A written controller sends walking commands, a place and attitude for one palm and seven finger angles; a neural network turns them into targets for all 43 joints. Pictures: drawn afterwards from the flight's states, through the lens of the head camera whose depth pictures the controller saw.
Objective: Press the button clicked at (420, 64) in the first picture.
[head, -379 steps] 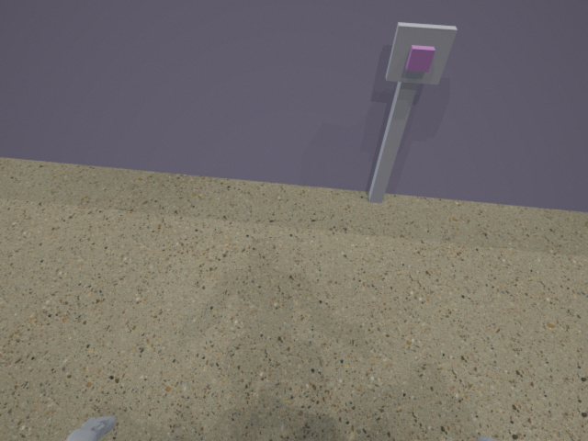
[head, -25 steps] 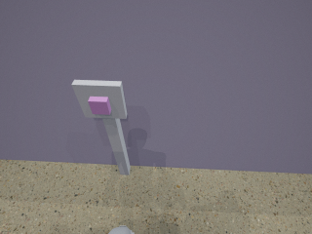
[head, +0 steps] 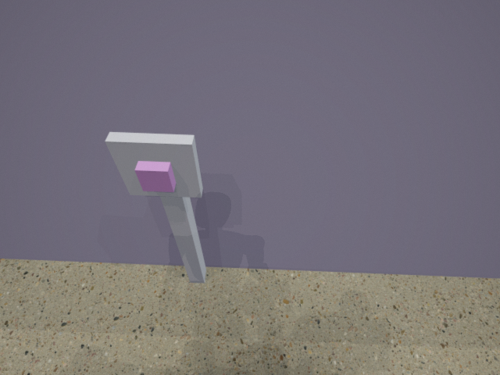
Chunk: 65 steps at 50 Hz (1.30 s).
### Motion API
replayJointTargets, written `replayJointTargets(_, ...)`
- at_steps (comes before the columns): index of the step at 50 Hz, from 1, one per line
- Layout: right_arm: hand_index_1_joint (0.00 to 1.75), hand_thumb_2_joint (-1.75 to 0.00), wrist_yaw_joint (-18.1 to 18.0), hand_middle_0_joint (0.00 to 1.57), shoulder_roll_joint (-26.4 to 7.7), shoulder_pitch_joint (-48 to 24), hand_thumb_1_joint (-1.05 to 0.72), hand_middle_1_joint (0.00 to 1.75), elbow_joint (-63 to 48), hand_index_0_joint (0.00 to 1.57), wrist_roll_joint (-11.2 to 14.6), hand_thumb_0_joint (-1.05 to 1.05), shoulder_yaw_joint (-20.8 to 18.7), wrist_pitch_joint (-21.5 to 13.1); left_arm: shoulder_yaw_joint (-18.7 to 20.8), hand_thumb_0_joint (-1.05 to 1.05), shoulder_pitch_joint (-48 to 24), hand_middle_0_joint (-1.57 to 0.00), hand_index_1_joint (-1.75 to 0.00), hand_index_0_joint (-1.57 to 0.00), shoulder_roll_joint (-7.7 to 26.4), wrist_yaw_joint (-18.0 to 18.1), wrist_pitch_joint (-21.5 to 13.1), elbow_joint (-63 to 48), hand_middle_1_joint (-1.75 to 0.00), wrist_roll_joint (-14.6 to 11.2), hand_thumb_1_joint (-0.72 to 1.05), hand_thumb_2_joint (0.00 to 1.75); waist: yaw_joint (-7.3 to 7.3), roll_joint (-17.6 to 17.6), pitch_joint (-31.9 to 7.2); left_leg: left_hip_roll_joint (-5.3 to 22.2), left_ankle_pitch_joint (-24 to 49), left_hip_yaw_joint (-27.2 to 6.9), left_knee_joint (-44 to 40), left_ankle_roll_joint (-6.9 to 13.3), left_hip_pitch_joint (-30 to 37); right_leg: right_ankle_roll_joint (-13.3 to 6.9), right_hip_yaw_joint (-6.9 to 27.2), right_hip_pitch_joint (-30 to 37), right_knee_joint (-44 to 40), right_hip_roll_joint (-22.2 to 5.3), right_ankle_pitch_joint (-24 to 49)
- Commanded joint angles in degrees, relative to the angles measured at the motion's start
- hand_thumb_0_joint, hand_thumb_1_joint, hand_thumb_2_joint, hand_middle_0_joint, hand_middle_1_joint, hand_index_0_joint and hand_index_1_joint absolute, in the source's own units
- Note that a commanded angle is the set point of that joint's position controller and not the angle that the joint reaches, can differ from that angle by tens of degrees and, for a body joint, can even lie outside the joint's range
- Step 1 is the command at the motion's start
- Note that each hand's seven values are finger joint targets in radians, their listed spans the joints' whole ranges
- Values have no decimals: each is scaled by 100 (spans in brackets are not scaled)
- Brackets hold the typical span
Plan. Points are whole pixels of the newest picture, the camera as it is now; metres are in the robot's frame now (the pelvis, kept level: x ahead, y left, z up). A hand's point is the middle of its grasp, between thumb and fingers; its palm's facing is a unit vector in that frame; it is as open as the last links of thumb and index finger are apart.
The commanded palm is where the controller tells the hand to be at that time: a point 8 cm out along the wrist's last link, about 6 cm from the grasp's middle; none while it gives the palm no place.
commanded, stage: come to a stop and stand still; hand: left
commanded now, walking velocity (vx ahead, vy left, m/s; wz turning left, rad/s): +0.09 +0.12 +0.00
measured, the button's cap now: (156, 175) +0.51 +0.25 -0.04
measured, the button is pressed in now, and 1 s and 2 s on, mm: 0 0 0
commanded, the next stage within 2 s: look again from close up in 0.88 s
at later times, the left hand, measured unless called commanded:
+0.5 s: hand out of the picture +0.00 +0.18 -0.18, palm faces +0.05 -0.97 -0.24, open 7.4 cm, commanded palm none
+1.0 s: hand out of the picture -0.02 +0.20 -0.18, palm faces +0.02 -0.98 -0.19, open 7.4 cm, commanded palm none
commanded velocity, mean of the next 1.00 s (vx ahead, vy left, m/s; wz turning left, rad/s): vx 0.02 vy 0.05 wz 0.00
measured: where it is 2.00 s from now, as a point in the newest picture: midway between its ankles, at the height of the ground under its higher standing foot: outside the picture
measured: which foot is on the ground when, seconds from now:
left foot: down 0.00-0.10, up 0.12-0.40, down 0.42-1.00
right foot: up 0.00-0.04, down 0.06-1.00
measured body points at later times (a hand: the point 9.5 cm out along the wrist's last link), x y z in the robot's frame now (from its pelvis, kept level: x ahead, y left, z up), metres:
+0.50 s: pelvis -0.02 +0.00 +0.00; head +0.01 -0.01 +0.45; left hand +0.00 +0.23 -0.16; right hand +0.00 -0.24 -0.16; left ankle -0.04 +0.11 -0.74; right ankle +0.01 -0.14 -0.73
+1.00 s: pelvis -0.02 +0.02 +0.00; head -0.02 +0.03 +0.45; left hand -0.02 +0.25 -0.16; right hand +0.01 -0.21 -0.15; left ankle -0.04 +0.11 -0.73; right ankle +0.01 -0.14 -0.73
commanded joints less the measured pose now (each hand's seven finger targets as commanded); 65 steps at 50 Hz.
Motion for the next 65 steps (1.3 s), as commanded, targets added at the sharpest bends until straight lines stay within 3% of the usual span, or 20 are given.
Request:
replayJointTargets(1,30,-90,53,20,-711,277,-90,30,-210,20,54,0,-184,-13,-30,0,1096,-20,-30,-20,197,11,-184,89,-30,15,90,90,169,432,-667,701,-705,-872,-503,273,-214,-1,-87,1293,-2228,-46,1214)
replayJointTargets(2,30,-90,81,20,-349,419,-90,30,-232,20,119,0,-114,15,-41,0,920,-20,-30,-20,532,36,-276,27,-30,46,90,90,51,-535,-436,213,-1343,-551,124,-89,-428,-235,986,1013,-3051,-821,799)
replayJointTargets(3,30,-90,137,20,-158,391,-90,30,-324,20,118,0,-34,60,-20,0,531,-20,-30,-20,898,30,-282,-113,-30,26,90,90,-41,-1148,-122,-105,-1636,-411,389,-261,-352,-622,1776,219,-3698,-1559,-75)
replayJointTargets(4,30,-90,161,20,-366,320,-90,30,-321,20,83,0,-61,124,36,0,292,-20,-30,-20,1101,16,-264,-235,-30,10,90,90,57,-1095,-59,-110,-1676,-546,847,-243,-73,-817,1994,-422,-4081,-1708,-1175)
replayJointTargets(5,30,-90,171,20,-412,248,-90,30,-313,20,58,0,-82,164,71,0,120,-20,-30,-20,1125,28,-261,-266,-30,12,90,90,94,-1400,246,-132,-1615,-688,1250,-211,-258,-849,2196,-654,-4226,-1645,-1488)
replayJointTargets(8,30,-90,181,20,-441,746,-90,30,-44,20,36,0,-73,100,55,0,-16,-20,-30,-20,916,19,-300,-229,-30,4,90,90,-38,-889,98,-172,-1188,-767,1652,-192,-411,-847,1540,104,-3724,-1375,89)
replayJointTargets(9,30,-90,176,20,-462,795,-90,30,-24,20,35,0,-65,86,60,0,65,-20,-30,-20,882,7,-310,-205,-30,-8,90,90,14,-843,65,-197,-1143,-754,1733,-221,-471,-832,1403,292,-3616,-1333,456)
replayJointTargets(11,30,-90,162,20,-466,824,-90,30,-61,20,39,0,-64,53,105,0,266,-20,-30,-20,871,23,-331,-144,-30,-3,90,90,113,-713,-110,-213,-1211,-757,1649,-274,-623,-912,1326,836,-3408,-1410,1271)
replayJointTargets(15,30,-90,96,20,-391,814,-90,30,-140,20,68,0,-16,8,165,0,573,-20,-30,-20,931,49,-321,22,-30,13,90,90,266,-946,-417,-249,-1501,-710,936,-308,-474,-1106,1381,1442,-3009,-1535,2589)
replayJointTargets(18,30,-90,41,20,-296,1210,-90,30,52,20,98,0,38,-49,142,0,380,-20,-30,-20,874,62,-305,108,-30,-36,90,90,82,-992,-686,-327,-760,-606,-293,-307,410,-869,1094,1337,-2608,-1274,3033)
replayJointTargets(19,30,-90,22,20,-314,1376,-90,30,167,20,96,0,45,-87,111,0,278,-20,-30,-20,767,59,-288,124,-30,-75,90,90,5,-778,-693,-281,-260,-614,-753,-267,950,-689,935,966,-2468,-1072,2738)
replayJointTargets(20,30,-90,58,20,-708,1020,-90,30,-214,20,48,0,25,-170,-27,0,816,-20,-30,-20,711,288,-415,283,-30,-44,90,90,68,39,-635,-23,-386,-562,181,-251,601,-504,863,1197,-1943,-879,3844)
replayJointTargets(21,30,-90,88,20,-601,1102,-90,30,-385,20,80,0,97,-188,-68,0,504,-20,-30,-20,751,242,-474,193,-30,-31,90,90,-111,274,-639,18,-101,-707,-44,-205,343,-499,631,1023,-1864,-915,3697)
replayJointTargets(23,30,-90,47,20,-485,1480,-90,30,-340,20,40,0,158,-206,-110,0,476,-20,-30,-20,651,190,-442,30,-30,-48,90,90,-124,241,-1282,103,706,-902,17,-68,453,-467,380,1441,-1438,-713,3657)
replayJointTargets(26,30,-90,49,20,-638,1167,-90,30,-462,20,44,0,182,-190,-200,0,323,-20,-30,-20,542,105,-279,-7,-30,-31,90,90,-25,538,-365,270,854,-1184,-396,59,89,-312,142,907,-1677,-344,1588)
replayJointTargets(28,30,-90,44,20,-685,1042,-90,30,-518,20,45,0,190,-181,-238,0,395,-20,-30,-20,472,69,-230,7,-30,-37,90,90,38,275,101,248,-137,-1277,-724,123,-330,-244,121,853,-1860,-250,1065)
replayJointTargets(30,30,-90,53,20,-724,1031,-90,30,-525,20,41,0,173,-179,-260,0,455,-20,-30,-20,447,43,-211,7,-30,-33,90,90,12,107,208,183,-1043,-1353,-995,131,-417,-249,164,810,-1950,-234,987)
replayJointTargets(34,30,-90,61,20,-789,1032,-90,30,-514,20,34,0,169,-209,-276,0,551,-20,-30,-20,440,18,-222,-15,-30,-17,90,90,23,198,176,202,-1246,-1410,-1268,152,-364,-239,137,887,-1968,-233,1236)
replayJointTargets(43,30,-90,25,20,-783,1115,-90,30,-296,20,65,0,224,-277,-300,0,619,-20,-30,-20,476,11,-280,102,-30,-40,90,90,-9,92,-107,152,162,-1180,-1013,111,231,-197,220,1048,-2210,-369,1797)
replayJointTargets(65,30,-90,8,20,-460,1290,-90,30,290,20,87,0,254,-250,-284,0,703,-20,-30,-20,372,36,-352,351,-30,-71,90,90,-21,-79,-23,81,-14,-939,-913,12,346,-262,332,1150,-2488,-434,2010)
